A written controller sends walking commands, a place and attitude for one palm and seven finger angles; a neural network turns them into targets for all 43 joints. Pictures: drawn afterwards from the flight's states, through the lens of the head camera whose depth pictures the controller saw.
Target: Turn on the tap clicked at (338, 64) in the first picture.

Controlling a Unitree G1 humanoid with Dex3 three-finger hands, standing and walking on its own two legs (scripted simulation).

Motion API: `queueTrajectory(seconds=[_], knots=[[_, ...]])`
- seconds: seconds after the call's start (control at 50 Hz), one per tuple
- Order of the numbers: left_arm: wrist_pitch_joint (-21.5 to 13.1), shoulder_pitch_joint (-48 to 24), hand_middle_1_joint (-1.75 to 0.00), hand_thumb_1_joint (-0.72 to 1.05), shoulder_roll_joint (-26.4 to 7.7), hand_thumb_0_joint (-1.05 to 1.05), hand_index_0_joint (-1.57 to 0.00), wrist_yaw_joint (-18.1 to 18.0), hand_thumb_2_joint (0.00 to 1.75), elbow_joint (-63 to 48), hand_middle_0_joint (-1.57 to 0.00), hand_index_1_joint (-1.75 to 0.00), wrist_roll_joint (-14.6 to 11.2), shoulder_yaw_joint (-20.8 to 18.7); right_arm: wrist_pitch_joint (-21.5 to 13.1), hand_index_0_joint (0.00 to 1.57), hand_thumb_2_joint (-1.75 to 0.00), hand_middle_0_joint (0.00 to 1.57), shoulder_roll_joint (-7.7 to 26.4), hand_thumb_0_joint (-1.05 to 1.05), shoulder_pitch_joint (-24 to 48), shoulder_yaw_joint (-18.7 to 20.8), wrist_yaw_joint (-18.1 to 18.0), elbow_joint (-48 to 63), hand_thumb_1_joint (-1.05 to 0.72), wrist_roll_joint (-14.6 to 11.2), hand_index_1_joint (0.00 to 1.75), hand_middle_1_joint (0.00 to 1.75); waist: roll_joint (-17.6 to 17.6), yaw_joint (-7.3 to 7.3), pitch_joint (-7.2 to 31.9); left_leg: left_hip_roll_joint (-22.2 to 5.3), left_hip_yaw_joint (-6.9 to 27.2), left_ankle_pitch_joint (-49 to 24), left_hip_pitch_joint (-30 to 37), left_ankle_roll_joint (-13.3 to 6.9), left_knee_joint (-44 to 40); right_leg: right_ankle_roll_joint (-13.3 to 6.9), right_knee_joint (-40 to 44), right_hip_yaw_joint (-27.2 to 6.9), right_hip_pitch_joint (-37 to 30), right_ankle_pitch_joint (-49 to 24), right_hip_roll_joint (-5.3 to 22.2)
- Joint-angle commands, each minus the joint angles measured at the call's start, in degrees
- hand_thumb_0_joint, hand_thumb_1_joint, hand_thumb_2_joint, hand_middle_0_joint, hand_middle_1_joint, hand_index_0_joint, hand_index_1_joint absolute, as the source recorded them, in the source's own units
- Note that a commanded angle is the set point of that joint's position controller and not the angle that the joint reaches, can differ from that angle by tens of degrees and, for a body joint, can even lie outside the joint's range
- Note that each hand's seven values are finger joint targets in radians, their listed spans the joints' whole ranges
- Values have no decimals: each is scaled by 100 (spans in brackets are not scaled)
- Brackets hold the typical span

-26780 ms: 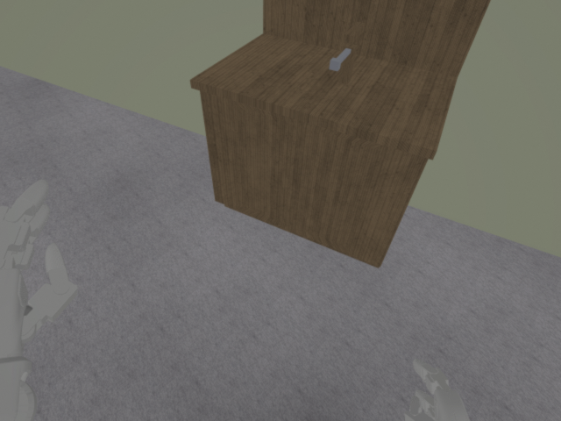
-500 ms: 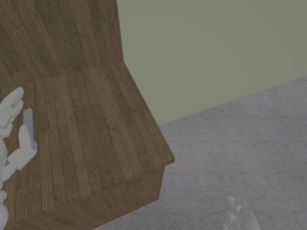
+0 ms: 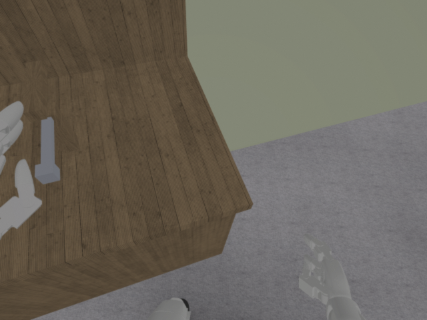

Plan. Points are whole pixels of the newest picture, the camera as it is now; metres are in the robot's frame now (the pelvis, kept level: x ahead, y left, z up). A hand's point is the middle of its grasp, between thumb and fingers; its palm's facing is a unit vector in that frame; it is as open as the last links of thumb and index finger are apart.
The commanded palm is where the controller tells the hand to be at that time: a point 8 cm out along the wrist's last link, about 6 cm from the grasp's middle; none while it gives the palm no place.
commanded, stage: shuffle to correct the standing spot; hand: left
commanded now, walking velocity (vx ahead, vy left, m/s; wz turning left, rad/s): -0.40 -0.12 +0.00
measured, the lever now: (47, 172) +0.31 +0.34 +0.05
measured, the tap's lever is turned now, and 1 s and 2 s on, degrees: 0 0 0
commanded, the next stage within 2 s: come to a stop and stand still in 0.02 s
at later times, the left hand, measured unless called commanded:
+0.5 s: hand (18, 224) +0.19 +0.26 +0.16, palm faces +0.34 -0.83 -0.43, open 7.4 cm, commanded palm +0.14 +0.29 +0.18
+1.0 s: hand (37, 193) +0.23 +0.26 +0.16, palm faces +0.34 -0.84 -0.41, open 7.4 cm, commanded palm +0.18 +0.29 +0.18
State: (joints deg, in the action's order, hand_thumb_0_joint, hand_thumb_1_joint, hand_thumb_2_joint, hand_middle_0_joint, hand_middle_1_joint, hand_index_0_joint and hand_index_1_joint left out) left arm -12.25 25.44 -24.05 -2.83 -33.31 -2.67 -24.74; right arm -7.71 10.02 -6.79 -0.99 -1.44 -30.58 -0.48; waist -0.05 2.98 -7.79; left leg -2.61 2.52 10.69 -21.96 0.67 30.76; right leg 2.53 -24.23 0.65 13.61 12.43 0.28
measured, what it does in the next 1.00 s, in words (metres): stands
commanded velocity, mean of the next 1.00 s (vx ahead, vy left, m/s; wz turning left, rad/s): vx -0.02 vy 0.00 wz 0.00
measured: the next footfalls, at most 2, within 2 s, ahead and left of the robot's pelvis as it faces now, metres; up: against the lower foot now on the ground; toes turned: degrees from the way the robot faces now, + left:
none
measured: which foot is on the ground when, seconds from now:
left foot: down 0.00-1.00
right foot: down 0.00-1.00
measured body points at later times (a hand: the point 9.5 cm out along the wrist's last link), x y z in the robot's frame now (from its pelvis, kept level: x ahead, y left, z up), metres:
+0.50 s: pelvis -0.02 +0.01 +0.00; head +0.01 +0.04 +0.44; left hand +0.17 +0.30 +0.18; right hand +0.14 -0.23 -0.08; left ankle +0.06 +0.12 -0.74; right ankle +0.00 -0.15 -0.74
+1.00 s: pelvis +0.02 +0.01 +0.00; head +0.05 +0.03 +0.45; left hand +0.21 +0.30 +0.18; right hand +0.21 -0.21 -0.07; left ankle +0.06 +0.12 -0.74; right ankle +0.00 -0.15 -0.74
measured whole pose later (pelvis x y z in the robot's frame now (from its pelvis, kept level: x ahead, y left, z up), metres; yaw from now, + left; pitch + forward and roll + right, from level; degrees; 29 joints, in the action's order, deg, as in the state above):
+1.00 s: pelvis +0.02 +0.01 +0.00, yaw +0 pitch +0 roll -2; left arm -11.2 26.0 -21.6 -4.4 -29.0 -2.4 -20.8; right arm -8.1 11.3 -9.1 -0.7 -2.5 -33.7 -1.6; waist 0.2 1.5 -4.4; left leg -1.0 1.2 11.7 -16.7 -0.6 28.6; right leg 3.6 -21.4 0.0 8.1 13.0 2.2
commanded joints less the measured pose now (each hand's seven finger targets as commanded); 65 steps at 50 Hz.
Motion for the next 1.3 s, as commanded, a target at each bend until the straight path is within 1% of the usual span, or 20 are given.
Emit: queueTrajectory(seconds=[0.0,0.02,0.1,0.12,0.2,0.22,0.3,0.32,0.4,0.42,0.62,0.8,0.82,0.9,0.92,1.0,1.02,1.1,1.12,1.28], knots=[[-367,161,-30,90,-1035,0,-20,-55,90,-1181,-20,-30,-138,-835,-224,20,-90,20,816,0,52,391,-108,799,-90,-47,30,30,-221,-91,1711,-400,34,-1119,1050,-140,75,-428,248,-140,-30,-1327,385],[-407,52,-30,90,-656,0,-20,26,90,-1292,-20,-30,-207,-408,-172,20,-90,20,792,0,-87,354,-115,829,-90,-4,30,30,-101,-169,1644,-323,7,-773,911,-114,76,-457,269,-97,7,-1318,444],[-500,134,-30,90,-1167,0,-20,-25,90,-1270,-20,-30,-261,-981,-268,20,-90,20,761,0,89,380,-228,757,-90,-27,30,30,-111,-146,1547,-188,26,151,958,-75,134,-632,199,-368,561,-998,603],[-497,175,-30,90,-743,0,-20,19,90,-1204,-20,-30,-310,-558,-212,20,-90,20,714,0,-4,338,-236,786,-90,3,30,30,-99,-210,1541,-240,67,414,759,-101,-31,-514,173,-180,398,-666,546],[-380,233,-30,90,-1113,0,-20,-154,90,-893,-20,-30,-252,-884,-273,20,-90,20,886,0,51,383,-325,725,-90,-90,30,30,-55,-228,1306,-26,27,1421,868,-115,207,-580,555,-621,921,910,709],[-368,162,-30,90,-753,0,-20,-134,90,-1009,-20,-30,-267,-487,-269,20,-90,20,829,0,-33,318,-313,740,-90,-86,30,30,-82,-284,1322,-53,73,1452,841,-162,99,-538,491,-473,832,1031,686],[-315,147,-30,90,-1059,0,-20,-263,90,-951,-20,-30,-116,-730,-421,20,-90,20,968,0,97,324,-311,699,-90,-117,30,30,-479,-214,1131,-272,437,1787,580,-296,-700,-322,299,-153,415,1152,295],[-343,50,-30,90,-758,0,-20,-227,90,-1014,-20,-30,-116,-417,-435,20,-90,20,928,0,-28,294,-294,690,-90,-121,30,30,-512,-258,1148,-312,515,2004,418,-338,-869,-280,225,-29,180,1107,203],[-366,55,-30,90,-1019,0,-20,-298,90,-893,-20,-30,24,-605,-562,20,-90,20,1006,0,7,319,-246,640,-90,-140,30,30,-853,-200,896,-353,663,2320,173,-376,-1206,-276,258,-2,-80,1013,116],[-398,-122,-30,90,-695,0,-20,-255,90,-928,-20,-30,3,-267,-557,20,-90,20,962,0,-103,282,-227,599,-90,-121,30,30,-733,-246,903,-320,636,2344,115,-370,-1210,-274,239,41,-172,898,84],[-425,-381,-30,90,-597,0,-20,-257,90,-806,-20,-30,27,-119,-593,20,-90,20,890,0,-77,276,-163,451,-90,-76,30,30,-538,-261,1066,-250,433,1271,689,-328,-1001,-312,451,-40,-252,181,196],[-318,-35,-30,90,-792,0,-20,-294,90,-746,-20,-30,2,-376,-442,20,-90,20,871,0,4,311,-147,454,-90,-108,30,30,-475,-206,1380,-307,290,-477,1234,-289,-792,-288,362,0,-530,-888,319],[-330,-141,-30,90,-550,0,-20,-245,90,-737,-20,-30,-21,-141,-397,20,-90,20,854,0,-48,300,-144,449,-90,-84,30,30,-390,-240,1368,-299,282,-480,1172,-296,-788,-282,393,27,-543,-903,296],[-244,-124,-30,90,-764,0,-20,-280,90,-677,-20,-30,-8,-316,-305,20,-90,20,862,0,58,317,-153,497,-90,-127,30,30,-349,-211,1319,-302,228,-489,1263,-287,-753,-286,431,-34,-505,-949,358],[-263,-202,-30,90,-530,0,-20,-235,90,-735,-20,-30,-27,-82,-273,20,-90,20,854,0,7,309,-157,500,-90,-94,30,30,-393,-249,1353,-293,214,-493,1219,-303,-751,-292,437,-20,-541,-1001,351],[-197,-88,-30,90,-836,0,-20,-305,90,-810,-20,-30,-15,-348,-216,20,-90,20,859,0,95,326,-167,544,-90,-134,30,30,-328,-198,1462,-298,193,-860,1362,-298,-654,-290,408,-63,-624,-1217,409],[-220,-146,-30,90,-583,0,-20,-261,90,-849,-20,-30,-37,-108,-186,20,-90,20,848,0,40,319,-170,534,-90,-97,30,30,-318,-236,1476,-284,182,-887,1307,-317,-633,-291,435,-34,-652,-1274,394],[-160,-15,-30,90,-833,0,-20,-321,90,-840,-20,-30,-33,-333,-143,20,-90,20,872,0,101,342,-174,557,-90,-150,30,30,-373,-202,1477,-297,171,-1125,1365,-301,-555,-296,410,-73,-674,-1381,443],[-182,-62,-30,90,-619,0,-20,-281,90,-843,-20,-30,-57,-135,-114,20,-90,20,865,0,34,335,-174,552,-90,-118,30,30,-338,-238,1471,-290,173,-1049,1291,-314,-568,-295,431,-31,-685,-1350,418],[-159,54,-30,90,-708,0,-20,-279,90,-742,-20,-30,-87,-219,-62,20,-90,20,876,0,19,371,-175,596,-90,-160,30,30,-301,-230,1433,-286,200,-908,1206,-313,-555,-306,432,-89,-703,-1306,457]])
